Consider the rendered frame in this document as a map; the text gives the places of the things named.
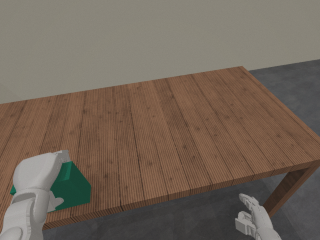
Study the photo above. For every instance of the table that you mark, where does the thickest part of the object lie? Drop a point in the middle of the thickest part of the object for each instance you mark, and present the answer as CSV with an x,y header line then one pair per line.
x,y
149,142

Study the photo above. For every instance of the robot right forearm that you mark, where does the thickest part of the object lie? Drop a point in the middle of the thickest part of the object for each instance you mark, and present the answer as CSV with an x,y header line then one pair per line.
x,y
266,233

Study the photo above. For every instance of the robot left forearm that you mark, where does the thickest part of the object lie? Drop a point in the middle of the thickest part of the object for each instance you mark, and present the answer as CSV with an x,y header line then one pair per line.
x,y
26,215

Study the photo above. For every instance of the sponge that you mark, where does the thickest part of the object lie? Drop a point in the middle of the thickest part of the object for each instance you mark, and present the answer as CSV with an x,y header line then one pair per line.
x,y
70,185

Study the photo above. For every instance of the robot right hand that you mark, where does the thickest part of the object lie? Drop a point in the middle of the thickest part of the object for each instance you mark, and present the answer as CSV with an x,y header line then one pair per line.
x,y
248,224

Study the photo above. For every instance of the robot left hand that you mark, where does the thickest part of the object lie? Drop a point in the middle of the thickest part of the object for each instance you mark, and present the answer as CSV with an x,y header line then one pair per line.
x,y
40,172

